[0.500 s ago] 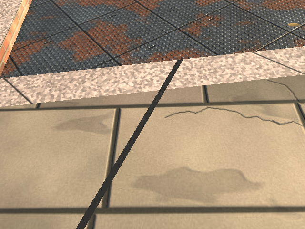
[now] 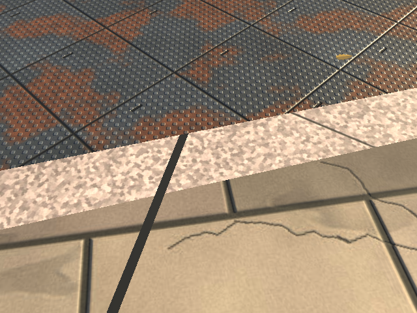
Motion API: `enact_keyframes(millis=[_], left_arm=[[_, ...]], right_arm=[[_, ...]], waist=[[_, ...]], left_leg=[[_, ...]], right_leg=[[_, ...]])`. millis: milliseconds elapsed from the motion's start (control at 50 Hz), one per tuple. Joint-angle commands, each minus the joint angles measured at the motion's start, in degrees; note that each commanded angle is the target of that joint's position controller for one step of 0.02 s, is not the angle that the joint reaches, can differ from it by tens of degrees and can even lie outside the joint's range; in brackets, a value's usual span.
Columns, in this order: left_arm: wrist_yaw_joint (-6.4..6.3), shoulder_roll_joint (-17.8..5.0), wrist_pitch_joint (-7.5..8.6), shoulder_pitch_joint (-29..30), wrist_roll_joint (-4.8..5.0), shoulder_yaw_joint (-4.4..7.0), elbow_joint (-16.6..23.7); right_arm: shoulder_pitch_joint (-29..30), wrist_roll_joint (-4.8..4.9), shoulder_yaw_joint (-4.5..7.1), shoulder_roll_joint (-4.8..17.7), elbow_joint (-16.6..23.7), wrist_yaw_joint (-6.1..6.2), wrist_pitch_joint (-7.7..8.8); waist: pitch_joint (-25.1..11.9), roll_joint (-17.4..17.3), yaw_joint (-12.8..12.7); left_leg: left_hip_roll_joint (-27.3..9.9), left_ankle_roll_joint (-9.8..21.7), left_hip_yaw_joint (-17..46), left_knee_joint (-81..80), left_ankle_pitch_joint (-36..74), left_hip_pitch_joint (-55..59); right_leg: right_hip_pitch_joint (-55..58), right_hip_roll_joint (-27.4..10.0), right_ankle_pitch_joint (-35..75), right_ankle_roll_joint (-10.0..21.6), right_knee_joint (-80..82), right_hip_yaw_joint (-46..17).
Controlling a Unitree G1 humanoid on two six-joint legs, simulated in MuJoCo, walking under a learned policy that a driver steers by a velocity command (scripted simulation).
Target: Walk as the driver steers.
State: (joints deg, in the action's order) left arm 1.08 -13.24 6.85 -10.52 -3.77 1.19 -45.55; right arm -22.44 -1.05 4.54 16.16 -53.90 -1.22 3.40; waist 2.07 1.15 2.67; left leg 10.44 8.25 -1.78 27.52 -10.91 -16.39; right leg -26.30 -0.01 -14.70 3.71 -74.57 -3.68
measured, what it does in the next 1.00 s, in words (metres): walks ahead, turning left: right foot, then left foot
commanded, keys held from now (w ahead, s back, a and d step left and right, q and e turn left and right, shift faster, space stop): w+q+shift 0.54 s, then w+shift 0.14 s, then w+e+shift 0.32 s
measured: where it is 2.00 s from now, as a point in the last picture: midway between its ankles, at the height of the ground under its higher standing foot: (109, 102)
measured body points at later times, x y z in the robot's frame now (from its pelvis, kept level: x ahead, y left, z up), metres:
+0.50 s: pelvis +0.45 -0.01 +0.01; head +0.48 +0.00 +0.46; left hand +0.37 +0.28 -0.10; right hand +0.72 -0.21 -0.08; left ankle +0.42 +0.08 -0.63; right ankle +0.45 -0.14 -0.73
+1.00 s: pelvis +0.84 +0.23 +0.01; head +0.85 +0.24 +0.46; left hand +0.81 +0.51 -0.11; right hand +0.97 -0.02 -0.12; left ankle +0.73 +0.21 -0.73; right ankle +1.04 +0.16 -0.65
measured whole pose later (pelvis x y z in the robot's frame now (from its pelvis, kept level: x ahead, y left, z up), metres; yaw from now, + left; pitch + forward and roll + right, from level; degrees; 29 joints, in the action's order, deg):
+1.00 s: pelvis +0.84 +0.23 +0.01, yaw +29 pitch +0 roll +2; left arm 2.6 -15.5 0.9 -13.7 -0.1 2.0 -45.8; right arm -26.1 -0.8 2.9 16.0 -50.9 -0.9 6.6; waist 1.6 1.7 1.4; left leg 5.9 5.4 -10.1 16.0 -17.5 3.0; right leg -43.3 -6.8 -1.9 4.6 -60.5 -1.4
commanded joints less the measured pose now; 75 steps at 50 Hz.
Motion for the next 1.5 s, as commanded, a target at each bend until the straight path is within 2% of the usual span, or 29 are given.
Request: enact_keyframes(millis=[20, 180, 260, 280, 300, 320, 360, 380, 460, 620, 680, 720, 740, 760, 780, 820, 920, 1040, 1120, 1140, 1160, 1180, 1200, 1220, 1240, 1280, 1320, 1380, 1500], left_arm=[[0.27, -3.8, -0.95, 0.4, -1.22, -0.28, 6.6], [0.99, -3.4, -0.96, 19.3, 1.69, -2.16, 14.7], [-1.20, -9.6, -0.09, 4.7, 2.03, 0.61, 11.9], [-2.47, -13.1, 0.17, -6.6, 1.45, 2.11, 9.6], [-3.57, -17.2, 0.00, -16.8, -0.92, 3.61, 8.4], [-2.56, -19.7, -0.50, -13.7, -0.86, 4.53, 7.8], [-1.72, -7.8, -0.97, -5.7, 0.43, 2.69, 8.5], [-1.48, -6.6, -0.95, -7.1, 0.07, 2.34, 6.9], [-0.65, -3.9, 0.67, -9.8, 2.30, 1.70, 1.1], [-0.89, -9.9, 1.57, -13.3, 2.15, 2.05, -2.7], [-2.09, -16.1, -0.30, -15.7, 1.83, 2.87, -3.4], [-2.68, -17.9, -1.96, -13.0, 2.19, 2.91, -2.8], [-1.85, -11.1, -2.17, -16.4, 1.53, 1.74, -1.8], [-1.36, -6.9, -1.82, -22.7, 5.02, 0.59, 1.4], [-1.83, -11.9, -1.25, -11.6, 4.79, 1.66, 2.9], [-1.21, -8.9, -1.46, -10.7, 4.32, 1.12, 2.0], [1.38, -4.3, -6.31, -10.6, 3.14, 1.28, 0.0], [3.87, -2.8, -4.51, 5.1, 3.12, 0.25, 5.1], [3.06, -11.0, -4.89, -20.4, 2.72, 4.05, -3.4], [1.93, -15.6, -6.38, -35.4, 1.89, 6.03, -6.7], [0.80, -17.4, -6.98, -38.8, 4.24, 7.39, -7.7], [0.55, -18.1, -6.80, -29.8, 4.24, 6.21, -7.2], [0.02, -17.0, -6.38, -23.5, 4.16, 5.66, -2.9], [-0.52, -14.5, -6.18, -17.9, 3.57, 5.47, -0.4], [-1.00, -16.6, -5.66, -13.3, 2.50, 5.95, 1.0], [-0.62, -13.8, -3.74, -9.5, 2.36, 5.02, 1.7], [-0.92, -16.8, -2.79, -10.6, 2.47, 5.85, 0.8], [-0.55, -12.0, -1.34, -15.2, 3.92, 5.11, -2.6], [-0.90, -12.8, -3.33, -14.6, 2.46, 5.64, -2.1]], right_arm=[[-0.1, 0.75, 0.11, 4.1, 3.3, 0.31, 2.47], [-7.4, 1.83, 1.53, 7.4, 4.8, 0.01, 2.53], [-5.2, 1.38, 2.53, 11.6, 5.6, 0.71, 2.18], [-2.4, 1.40, 2.51, 10.9, 6.8, 0.33, 2.65], [-2.8, 2.30, 0.47, 2.2, 9.1, 0.57, 3.15], [-6.9, 4.35, -0.69, 1.3, 12.7, 0.89, 2.57], [3.2, 1.19, -0.10, 5.3, 11.3, 0.79, 0.79], [6.6, 0.18, -0.14, 4.3, 11.6, 0.07, 0.37], [11.6, -0.77, -1.22, 0.2, 16.6, -2.38, -2.66], [25.3, -1.14, -3.59, 1.1, 22.8, -4.68, -2.17], [17.7, -1.71, -2.61, 4.8, 19.5, -3.29, -1.37], [-2.9, -2.36, -0.18, 9.5, 13.0, -1.38, -1.31], [-3.3, -2.59, 1.24, 14.4, 12.1, 0.00, -1.56], [-2.2, -2.76, 1.68, 18.0, 14.6, 0.50, -1.33], [-2.7, -1.66, 1.93, 14.8, 13.9, 1.03, -1.31], [2.3, -1.78, 0.54, 9.4, 11.3, 1.02, 0.45], [2.7, 0.46, -1.03, 3.8, 8.4, 0.34, 4.24], [-0.4, 1.35, -1.65, 4.4, 5.6, 1.33, 5.61], [9.7, 1.48, -0.65, 10.5, 9.1, 3.65, 5.60], [17.8, 0.96, 0.46, 14.1, 11.1, 4.14, 4.06], [22.6, 0.87, 0.45, 11.4, 11.8, 3.30, 3.17], [16.7, -0.83, -2.97, 0.2, 15.4, 2.71, 3.93], [10.2, -1.21, -4.31, 0.4, 19.1, 2.37, 4.78], [11.2, -2.53, -3.48, 5.1, 18.0, 1.82, 5.13], [8.1, -2.48, -3.14, 6.1, 17.4, 1.28, 4.64], [14.1, -3.28, -2.86, 7.1, 16.9, 2.00, 1.21], [20.4, -3.40, -4.21, 4.6, 19.3, 0.89, -0.41], [23.8, -2.16, -3.49, 5.1, 20.2, -0.32, 1.13], [24.8, -1.05, -3.77, 2.5, 20.6, -0.71, 2.48]], waist=[[2.5, 0.6, -4.9], [2.1, -3.7, 2.9], [-9.5, -5.0, -5.2], [-15.5, -4.5, -10.7], [-23.9, 6.1, -12.3], [-30.3, 20.9, -7.5], [-12.4, 4.3, -7.9], [-7.9, 0.1, -7.9], [-2.0, 4.3, -3.3], [6.7, 0.7, -2.5], [0.0, 5.1, 2.8], [-9.4, 4.8, 13.4], [-14.0, -5.7, 8.1], [-26.4, -14.3, 3.4], [-20.5, -2.2, 7.4], [-3.4, 2.0, 0.5], [3.9, -3.9, -4.5], [6.9, -3.1, -3.0], [-7.8, -8.3, -16.8], [-10.5, -7.1, -26.4], [-5.9, 5.5, -29.3], [-0.4, 19.5, -15.4], [-9.5, 13.1, -8.3], [-5.7, -4.1, -5.6], [-2.1, -3.2, -1.1], [5.3, -9.2, 0.1], [4.1, -4.9, -1.7], [2.1, -4.4, -5.1], [1.1, 2.9, -7.8]], left_leg=[[-17.0, 11.0, 29.6, -19.0, -8.6, 0.0], [-12.2, 4.1, 22.2, -16.9, 24.6, 2.7], [-11.6, 0.0, 22.2, 7.9, 41.7, 9.3], [-9.6, -0.5, 21.4, 21.3, 32.6, 0.7], [-6.0, -0.6, 15.4, 40.4, -0.5, -12.8], [-5.0, -1.3, 9.7, 52.6, -17.2, -24.5], [-11.7, -1.2, 7.3, 51.1, -6.1, -29.4], [-13.2, -1.6, 7.0, 49.1, -5.4, -28.0], [-16.9, -2.1, 5.7, 47.4, -4.5, -30.9], [-11.1, 0.9, -5.9, 18.3, 12.6, -15.7], [-4.3, 3.6, -7.6, 14.2, 4.2, -4.5], [-4.5, 6.1, -1.9, 5.3, 0.9, 21.6], [-17.2, 5.7, 12.4, 8.2, -7.5, 35.1], [-34.6, 11.8, 43.5, 0.2, -9.7, 48.4], [-31.1, 8.7, 39.3, -7.4, -10.8, 40.1], [-27.8, 5.7, 25.5, -11.7, -2.8, 19.9], [-21.4, -1.6, 5.9, -20.5, 6.1, 5.3], [-16.8, -6.8, -12.2, -21.6, 36.2, 5.0], [-18.6, -8.5, -13.5, 7.9, 68.3, 4.3], [-20.9, -8.8, -10.8, 32.5, 72.4, -7.3], [-10.3, -8.7, -10.6, 64.7, 22.9, -15.8], [-5.5, -9.7, -3.7, 79.3, -21.4, -35.1], [-7.2, -10.0, 5.7, 74.2, -20.1, -38.0], [-10.4, -8.5, 7.6, 62.2, -14.3, -32.6], [-12.2, -9.2, 9.2, 54.5, -13.2, -29.0], [-15.5, -11.2, 9.2, 42.6, -14.8, -21.1], [-15.1, -11.8, 2.9, 29.9, -8.2, -8.9], [-15.7, -8.4, 5.7, 16.8, 26.1, -11.0], [-9.6, -9.1, 4.6, -2.2, 25.2, 2.9]], right_leg=[[-12.3, -5.5, -1.3, -3.0, 6.1, -1.5], [1.0, -0.1, 21.5, -5.0, 40.3, 5.0], [21.8, 2.0, 10.7, -2.7, 47.9, 3.3], [36.4, -3.8, 4.5, -1.3, 45.1, -1.1], [51.7, -20.8, -13.8, 1.5, 46.1, -18.8], [55.0, -30.4, -23.0, 6.8, 55.5, -45.9], [38.7, -22.7, -19.8, 4.9, 57.6, -29.0], [32.9, -20.6, -5.9, 3.7, 58.0, -21.1], [24.9, -17.4, 9.1, 1.7, 61.8, -5.5], [17.7, -12.0, 40.2, -0.9, 69.9, 16.8], [27.9, -14.7, 73.6, -0.3, 54.3, 17.5], [18.9, -14.4, 67.9, 1.3, 25.3, 17.0], [3.8, -7.5, 7.9, 1.1, 1.7, 14.7], [-13.4, 0.4, -16.7, 0.4, -17.1, 2.3], [-18.1, -1.3, -7.4, 1.2, -16.2, -2.3], [-16.3, -5.8, -1.5, 1.0, -6.9, -0.8], [-12.1, -9.0, 6.0, 0.1, 4.2, -0.9], [-4.1, -3.1, 27.2, 2.7, 30.7, 11.4], [27.2, 5.8, 28.1, 6.9, 25.2, 15.5], [42.2, 5.1, 8.5, 11.2, 22.5, 9.8], [42.9, 2.4, 6.4, 16.0, 33.1, 3.1], [42.2, -1.9, 24.1, 19.1, 32.8, -9.0], [42.3, -10.0, 15.6, 25.1, 45.8, -30.8], [31.4, -11.6, -1.9, 21.3, 58.0, -37.2], [20.0, -14.1, -9.8, 23.1, 60.3, -42.9], [1.8, -9.2, -6.2, 20.7, 57.6, -34.6], [-6.2, -4.2, 0.6, 18.1, 61.8, -24.0], [0.8, 1.1, -1.5, 13.4, 52.1, -19.1], [6.6, 3.2, -3.7, 7.6, 38.3, -20.2]])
